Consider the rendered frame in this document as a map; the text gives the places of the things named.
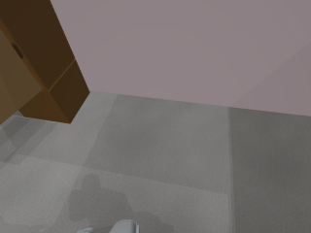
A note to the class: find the cupboard door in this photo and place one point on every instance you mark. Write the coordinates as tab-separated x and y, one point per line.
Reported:
17	85

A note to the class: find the robot left thigh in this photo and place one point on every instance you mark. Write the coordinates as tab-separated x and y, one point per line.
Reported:
126	226

